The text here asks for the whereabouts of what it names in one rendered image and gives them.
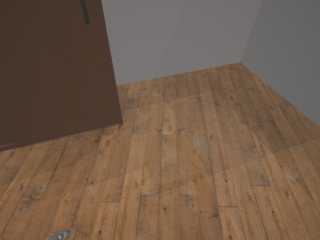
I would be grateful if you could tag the handle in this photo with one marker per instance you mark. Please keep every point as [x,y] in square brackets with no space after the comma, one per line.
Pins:
[85,12]

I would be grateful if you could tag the wardrobe door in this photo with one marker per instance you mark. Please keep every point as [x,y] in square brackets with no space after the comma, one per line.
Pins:
[55,76]
[3,138]

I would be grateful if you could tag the left robot hand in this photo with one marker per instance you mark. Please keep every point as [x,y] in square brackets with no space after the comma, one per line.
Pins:
[59,235]

